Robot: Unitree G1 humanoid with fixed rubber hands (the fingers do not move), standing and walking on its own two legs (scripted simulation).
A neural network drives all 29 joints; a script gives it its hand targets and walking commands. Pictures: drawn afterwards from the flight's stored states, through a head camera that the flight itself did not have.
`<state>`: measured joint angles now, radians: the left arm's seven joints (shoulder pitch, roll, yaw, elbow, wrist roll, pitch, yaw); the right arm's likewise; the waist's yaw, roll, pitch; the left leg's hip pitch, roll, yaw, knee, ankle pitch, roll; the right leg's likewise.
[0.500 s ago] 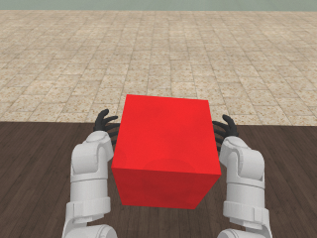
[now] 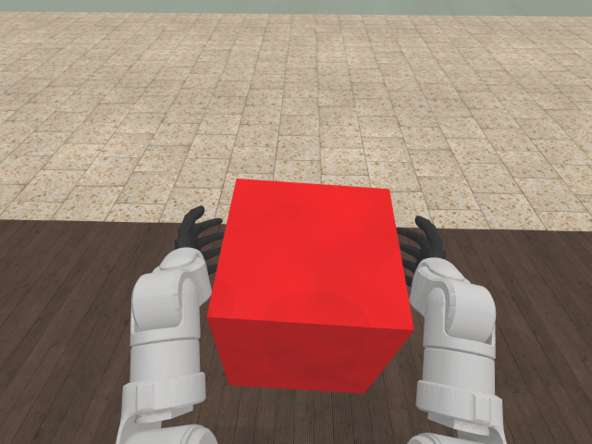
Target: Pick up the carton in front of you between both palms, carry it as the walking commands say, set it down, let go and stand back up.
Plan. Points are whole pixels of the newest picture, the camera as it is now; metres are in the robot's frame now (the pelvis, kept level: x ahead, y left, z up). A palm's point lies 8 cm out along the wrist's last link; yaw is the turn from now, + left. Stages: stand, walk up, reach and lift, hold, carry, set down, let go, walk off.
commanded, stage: carry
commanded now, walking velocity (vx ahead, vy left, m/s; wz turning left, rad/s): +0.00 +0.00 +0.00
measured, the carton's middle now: (304, 293) +0.33 +0.00 +0.03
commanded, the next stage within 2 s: none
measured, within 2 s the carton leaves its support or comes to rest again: neither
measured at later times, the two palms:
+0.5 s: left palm (198, 257) +0.33 +0.15 +0.11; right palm (430, 268) +0.33 -0.16 +0.10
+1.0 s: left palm (190, 252) +0.33 +0.15 +0.12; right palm (426, 262) +0.33 -0.16 +0.11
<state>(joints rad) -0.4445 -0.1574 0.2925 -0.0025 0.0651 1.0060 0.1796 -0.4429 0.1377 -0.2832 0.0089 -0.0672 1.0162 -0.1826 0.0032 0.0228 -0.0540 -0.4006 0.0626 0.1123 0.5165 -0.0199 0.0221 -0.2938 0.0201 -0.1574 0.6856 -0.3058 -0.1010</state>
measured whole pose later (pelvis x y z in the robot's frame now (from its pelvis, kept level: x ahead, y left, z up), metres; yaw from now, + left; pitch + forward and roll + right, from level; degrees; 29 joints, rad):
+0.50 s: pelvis +0.00 -0.01 +0.00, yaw +0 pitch +1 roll +0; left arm -0.47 -0.15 0.30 0.03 0.07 1.00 0.19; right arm -0.48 0.14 -0.30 0.05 -0.07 1.01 -0.19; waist 0.00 0.02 -0.04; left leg -0.41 0.07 0.11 0.53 -0.03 0.01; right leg -0.30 0.02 -0.16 0.69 -0.31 -0.11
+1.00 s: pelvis +0.01 +0.00 +0.00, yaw +0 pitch +2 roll +0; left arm -0.46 -0.16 0.29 0.00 0.08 1.01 0.19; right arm -0.46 0.14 -0.29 0.03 -0.08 1.01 -0.19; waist 0.01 0.02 -0.07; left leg -0.40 0.07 0.12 0.50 -0.02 0.02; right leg -0.29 0.02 -0.17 0.65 -0.29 -0.10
